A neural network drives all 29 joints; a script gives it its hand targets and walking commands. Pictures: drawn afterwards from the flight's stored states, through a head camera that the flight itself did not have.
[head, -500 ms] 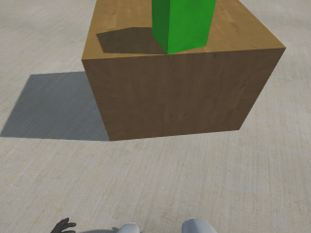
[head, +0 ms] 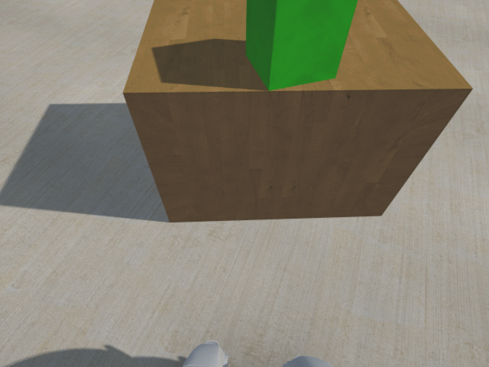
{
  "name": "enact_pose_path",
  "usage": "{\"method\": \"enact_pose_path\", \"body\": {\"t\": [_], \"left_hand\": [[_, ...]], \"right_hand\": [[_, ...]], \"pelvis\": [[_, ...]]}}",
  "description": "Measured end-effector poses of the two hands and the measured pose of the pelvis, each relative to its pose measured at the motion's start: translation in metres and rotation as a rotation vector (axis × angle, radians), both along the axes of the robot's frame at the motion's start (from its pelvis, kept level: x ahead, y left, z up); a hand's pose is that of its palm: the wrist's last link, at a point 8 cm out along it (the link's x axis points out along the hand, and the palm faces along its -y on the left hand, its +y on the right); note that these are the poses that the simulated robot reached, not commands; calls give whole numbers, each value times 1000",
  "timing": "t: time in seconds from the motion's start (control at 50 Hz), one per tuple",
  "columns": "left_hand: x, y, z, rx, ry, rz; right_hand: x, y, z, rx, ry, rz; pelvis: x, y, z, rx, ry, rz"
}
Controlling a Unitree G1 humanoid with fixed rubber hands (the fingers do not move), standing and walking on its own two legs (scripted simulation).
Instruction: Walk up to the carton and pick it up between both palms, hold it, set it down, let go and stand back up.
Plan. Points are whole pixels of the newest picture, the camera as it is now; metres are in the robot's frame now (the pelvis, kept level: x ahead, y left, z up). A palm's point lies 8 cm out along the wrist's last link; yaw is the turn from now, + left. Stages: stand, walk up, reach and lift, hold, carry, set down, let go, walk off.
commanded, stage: walk up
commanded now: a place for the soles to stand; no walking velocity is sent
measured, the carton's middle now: (294, 23) +0.93 -0.09 +0.10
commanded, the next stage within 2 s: none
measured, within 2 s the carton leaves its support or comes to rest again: neither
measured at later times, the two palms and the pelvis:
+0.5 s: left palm out of the picture +0.07 +0.24 -0.08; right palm out of the picture +0.08 -0.38 -0.08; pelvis +0.02 -0.06 +0.02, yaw +1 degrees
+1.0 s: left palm out of the picture +0.07 +0.26 -0.10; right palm out of the picture +0.09 -0.36 -0.08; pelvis +0.02 -0.05 +0.01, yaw +2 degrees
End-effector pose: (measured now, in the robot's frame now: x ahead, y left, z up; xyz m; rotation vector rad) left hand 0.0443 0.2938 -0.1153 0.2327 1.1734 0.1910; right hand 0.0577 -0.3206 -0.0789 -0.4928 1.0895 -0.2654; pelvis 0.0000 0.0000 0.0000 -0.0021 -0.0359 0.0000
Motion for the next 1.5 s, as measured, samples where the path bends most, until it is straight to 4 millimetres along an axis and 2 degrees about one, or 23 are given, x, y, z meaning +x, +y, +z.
{"method": "enact_pose_path", "body": {"t": [0.12, 0.2, 0.28, 0.44, 0.62, 0.76, 0.86, 0.98, 1.1, 1.18, 1.28, 1.44, 1.5], "left_hand": [[43, -11, 2, -4, -74, -15], [59, -27, 7, 14, -102, -24], [55, -43, 11, 41, -86, -16], [32, -52, 31, 82, 8, 24], [21, -43, 24, 65, -13, 47], [29, -29, 6, 34, -47, 54], [36, -32, 8, 37, -60, 54], [23, -39, 11, 51, -27, 68], [16, -31, 9, 50, 5, 84], [23, -26, 7, 42, 0, 86], [37, -28, 10, 47, -33, 79], [38, -20, 9, 40, -43, 83], [46, -19, 10, 25, -54, 77]], "right_hand": [[2, -11, 2, -10, -13, -4], [7, -27, -5, 4, -17, 2], [10, -45, -15, 37, -8, -20], [19, -57, -6, 69, 20, -30], [23, -48, 1, 41, 22, 1], [20, -32, 1, 4, 1, 35], [23, -36, -1, 14, -5, 41], [31, -42, -3, 46, -21, 28], [38, -34, -3, 50, -12, 37], [41, -28, -1, 39, -13, 50], [44, -31, -1, 43, -15, 52], [50, -22, 0, 45, -15, 61], [52, -19, 1, 60, -17, 78]], "pelvis": [[3, -10, 0, 3, -29, -4], [7, -27, -2, 23, -9, -10], [12, -47, -3, 45, -3, -9], [19, -63, 16, 56, 29, 4], [14, -53, 15, 24, 30, 33], [9, -36, 4, -2, -19, 36], [9, -41, 4, 5, -10, 35], [15, -49, 7, 18, -1, 37], [19, -42, 7, 14, 8, 46], [22, -36, 7, 7, 7, 48], [23, -39, 7, 11, 12, 50], [27, -31, 7, 4, 17, 58], [32, -29, 8, 1, 5, 59]]}}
